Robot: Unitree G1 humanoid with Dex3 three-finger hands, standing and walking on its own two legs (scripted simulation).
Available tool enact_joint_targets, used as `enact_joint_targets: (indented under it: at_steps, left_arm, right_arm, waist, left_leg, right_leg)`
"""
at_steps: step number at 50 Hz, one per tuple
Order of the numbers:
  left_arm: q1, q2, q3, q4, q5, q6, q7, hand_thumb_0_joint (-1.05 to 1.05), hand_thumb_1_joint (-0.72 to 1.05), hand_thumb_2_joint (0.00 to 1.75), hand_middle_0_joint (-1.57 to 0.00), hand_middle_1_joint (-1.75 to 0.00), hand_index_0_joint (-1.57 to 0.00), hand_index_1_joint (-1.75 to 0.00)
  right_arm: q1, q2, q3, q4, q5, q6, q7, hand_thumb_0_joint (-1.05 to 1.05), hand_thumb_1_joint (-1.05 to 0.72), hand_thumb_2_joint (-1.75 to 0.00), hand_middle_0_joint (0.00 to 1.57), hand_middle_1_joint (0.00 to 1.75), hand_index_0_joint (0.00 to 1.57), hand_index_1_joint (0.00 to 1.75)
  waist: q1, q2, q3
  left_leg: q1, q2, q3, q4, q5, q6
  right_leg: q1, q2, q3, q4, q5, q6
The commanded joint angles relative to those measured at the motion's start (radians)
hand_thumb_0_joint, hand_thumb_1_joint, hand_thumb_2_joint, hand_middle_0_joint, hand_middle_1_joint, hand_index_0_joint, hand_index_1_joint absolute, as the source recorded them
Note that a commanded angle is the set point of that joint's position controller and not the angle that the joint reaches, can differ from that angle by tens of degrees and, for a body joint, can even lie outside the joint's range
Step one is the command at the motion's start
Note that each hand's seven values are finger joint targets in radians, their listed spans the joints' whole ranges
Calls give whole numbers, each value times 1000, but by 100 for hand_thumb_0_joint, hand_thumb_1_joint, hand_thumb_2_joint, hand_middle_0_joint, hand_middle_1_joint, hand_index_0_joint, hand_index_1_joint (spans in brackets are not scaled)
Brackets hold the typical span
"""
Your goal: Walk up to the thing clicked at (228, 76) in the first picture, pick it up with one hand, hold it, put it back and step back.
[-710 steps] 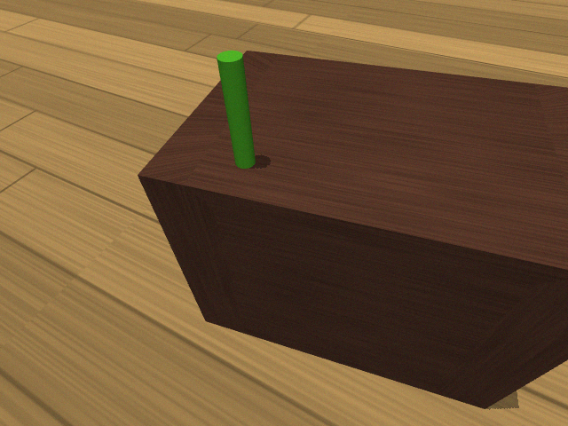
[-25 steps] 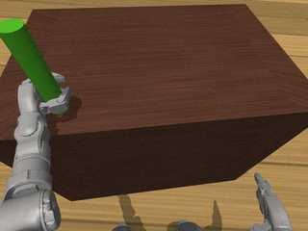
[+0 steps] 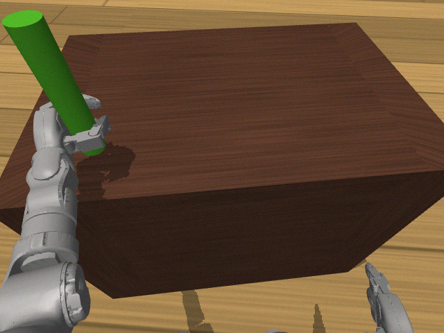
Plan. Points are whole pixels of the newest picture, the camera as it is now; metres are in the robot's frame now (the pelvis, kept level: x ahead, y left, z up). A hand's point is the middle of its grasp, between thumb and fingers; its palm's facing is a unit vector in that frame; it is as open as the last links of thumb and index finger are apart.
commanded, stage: settle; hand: left
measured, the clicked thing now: (66, 97) +0.46 +0.24 +0.19
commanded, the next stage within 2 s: lift in 0.30 s
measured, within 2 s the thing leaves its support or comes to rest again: neither
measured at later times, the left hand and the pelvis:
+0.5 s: hand (93, 110) +0.46 +0.21 +0.16, palm faces +0.23 -0.97 -0.02, open 5.8 cm; pelvis +0.00 -0.01 +0.01, yaw +0 degrees
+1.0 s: hand (78, 91) +0.41 +0.19 +0.24, palm faces +0.22 -0.98 -0.02, open 5.8 cm; pelvis +0.00 -0.01 +0.02, yaw +1 degrees
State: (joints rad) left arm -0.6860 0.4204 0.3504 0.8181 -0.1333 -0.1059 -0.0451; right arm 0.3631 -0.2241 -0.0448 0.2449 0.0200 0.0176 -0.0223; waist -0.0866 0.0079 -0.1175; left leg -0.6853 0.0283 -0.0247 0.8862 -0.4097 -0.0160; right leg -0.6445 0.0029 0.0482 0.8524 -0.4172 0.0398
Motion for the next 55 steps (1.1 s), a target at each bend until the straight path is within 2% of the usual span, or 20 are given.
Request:
enact_joint_targets:
  at_steps: [1, 4, 5, 6, 8, 9, 13, 21, 23, 27, 30, 32, 36, 40, 42, 44, 50, 52, 53, 55]
  left_arm:
    - [-487, 274, 53, -243, -13, -80, 6, 0, 62, 137, -137, -141, -137, -142]
    - [-565, 295, 47, -350, -15, -87, 3, 0, 61, 136, -137, -141, -138, -142]
    - [-512, 305, 67, -261, -17, -78, 3, 0, 61, 137, -138, -143, -138, -144]
    - [-534, 293, 54, -314, -17, -80, 1, 0, 62, 137, -137, -143, -138, -143]
    - [-533, 302, 63, -286, -17, -72, 6, 0, 62, 139, -138, -144, -139, -145]
    - [-495, 254, 42, -223, -18, -63, 4, 0, 63, 140, -137, -144, -138, -145]
    - [-584, 280, 38, -317, -11, -66, 8, 0, 67, 140, -138, -144, -139, -145]
    - [-585, 278, 32, -288, -18, -42, -3, 0, 68, 136, -135, -143, -138, -142]
    - [-563, 279, 38, -268, -20, -32, -1, 0, 64, 135, -135, -143, -138, -142]
    - [-502, 266, 52, -268, -23, -10, 11, 0, 61, 133, -133, -141, -136, -140]
    - [-583, 232, 1, -421, -17, -2, 19, 0, 60, 133, -135, -141, -138, -141]
    - [-513, 264, 42, -381, -16, 19, 32, 0, 59, 134, -137, -143, -139, -142]
    - [-542, 203, -10, -542, -21, 56, 38, 0, 60, 134, -134, -142, -137, -141]
    - [-475, 213, 15, -604, -31, 121, 40, 0, 59, 134, -136, -143, -139, -142]
    - [-471, 158, -24, -655, -31, 160, 38, 0, 60, 133, -135, -143, -138, -141]
    - [-402, 175, 18, -617, -38, 206, 43, 0, 57, 133, -135, -143, -138, -142]
    - [-373, 111, -14, -749, -46, 339, 38, 0, 58, 136, -136, -145, -139, -144]
    - [-341, 128, 12, -748, -49, 379, 37, 0, 63, 137, -136, -145, -139, -144]
    - [-373, 111, -9, -823, -52, 391, 33, 0, 64, 137, -137, -146, -140, -145]
    - [-372, 127, 5, -851, -54, 422, 30, 0, 63, 137, -137, -146, -140, -145]
  right_arm:
    - [-44, -184, -112, -157, -3, -60, -15, 0, 57, -5, 5, 5, 5, 5]
    - [-26, -123, -58, -163, 2, -61, -16, 0, 57, -5, 5, 5, 5, 5]
    - [-21, -170, -106, -141, 1, -61, -23, 0, 56, -5, 5, 5, 5, 5]
    - [-26, -137, -72, -141, 1, -63, -20, 0, 57, -5, 5, 5, 5, 5]
    - [-44, -142, -73, -138, 2, -66, -23, 0, 57, -5, 5, 5, 5, 5]
    - [-48, -119, -59, -114, 3, -67, -22, 0, 57, -5, 5, 5, 5, 5]
    - [-60, -113, -53, -107, 3, -73, -23, 0, 58, -4, 5, 5, 5, 5]
    - [-85, -127, -63, -63, 10, -89, -24, 0, 58, -4, 5, 5, 5, 5]
    - [-91, -168, -96, -94, 10, -93, -30, 0, 57, -4, 5, 5, 5, 5]
    - [-51, -157, -92, -75, 13, -92, -30, 0, 57, -4, 5, 5, 5, 5]
    - [-98, -125, -74, -116, 17, -106, -29, 0, 57, -4, 5, 5, 5, 5]
    - [-85, -124, -70, -90, 19, -111, -31, 0, 57, -4, 5, 5, 5, 5]
    - [-65, -120, -80, -101, 21, -119, -31, 0, 58, -4, 5, 5, 5, 5]
    - [-41, -137, -96, -71, 23, -132, -29, 0, 57, -4, 5, 5, 5, 5]
    - [-48, -117, -80, -74, 23, -140, -30, 0, 58, -4, 5, 5, 5, 5]
    - [-74, -129, -81, -83, 27, -147, -33, 0, 57, -4, 5, 5, 5, 5]
    - [-81, -120, -80, -50, 32, -162, -32, 0, 58, -4, 5, 5, 5, 5]
    - [-84, -142, -92, -51, 32, -163, -31, 0, 58, -4, 5, 5, 5, 5]
    - [-98, -104, -55, -50, 32, -167, -26, 0, 58, -4, 5, 5, 5, 5]
    - [-95, -138, -93, -41, 33, -167, -29, 0, 58, -4, 5, 5, 5, 5]
  waist:
    - [11, 88, -378]
    - [14, 89, -457]
    - [4, 63, -432]
    - [13, 72, -431]
    - [14, 52, -408]
    - [12, 39, -366]
    - [12, 101, -400]
    - [11, 83, -410]
    - [0, 49, -426]
    - [24, 56, -410]
    - [28, 89, -435]
    - [43, 72, -381]
    - [49, 139, -396]
    - [54, 116, -358]
    - [52, 88, -335]
    - [62, 33, -289]
    - [70, 27, -238]
    - [72, 0, -240]
    - [86, 24, -225]
    - [82, 11, -222]
  left_leg:
    - [311, 3, 7, -125, 330, 13]
    - [318, -9, 23, -114, 353, 25]
    - [312, -10, 25, -112, 356, 27]
    - [317, -10, 25, -115, 356, 27]
    - [296, -13, 29, -125, 321, 29]
    - [269, -16, 33, -129, 307, 31]
    - [329, -13, 32, -135, 327, 25]
    - [354, -12, 34, -137, 389, 29]
    - [363, -11, 33, -136, 393, 33]
    - [367, -12, 35, -150, 403, 29]
    - [407, -9, 32, -151, 444, 23]
    - [361, -13, 35, -167, 394, 23]
    - [433, -7, 30, -189, 401, 8]
    - [432, -8, 33, -192, 441, 12]
    - [435, -7, 32, -206, 426, 14]
    - [411, -12, 36, -223, 375, 19]
    - [435, -23, 42, -252, 347, 20]
    - [441, -23, 40, -264, 336, 22]
    - [434, -26, 40, -269, 322, 20]
    - [439, -29, 40, -281, 300, 21]
  right_leg:
    - [102, 27, -68, -99, 290, -48]
    - [178, 19, -58, -109, 351, -36]
    - [172, 19, -56, -110, 357, -33]
    - [168, 19, -57, -115, 358, -32]
    - [181, 17, -55, -127, 341, -29]
    - [175, 16, -52, -132, 330, -28]
    - [159, 17, -55, -137, 334, -34]
    - [185, 15, -54, -147, 396, -31]
    - [207, 15, -54, -153, 410, -26]
    - [221, 13, -57, -164, 404, -28]
    - [230, 17, -69, -159, 429, -31]
    - [250, 14, -66, -170, 390, -30]
    - [227, 20, -78, -177, 363, -39]
    - [262, 19, -82, -187, 406, -35]
    - [267, 20, -87, -194, 402, -32]
    - [286, 15, -85, -213, 365, -27]
    - [291, 7, -88, -242, 341, -25]
    - [311, 5, -89, -253, 329, -24]
    - [311, 4, -90, -258, 314, -27]
    - [311, 4, -91, -272, 293, -27]
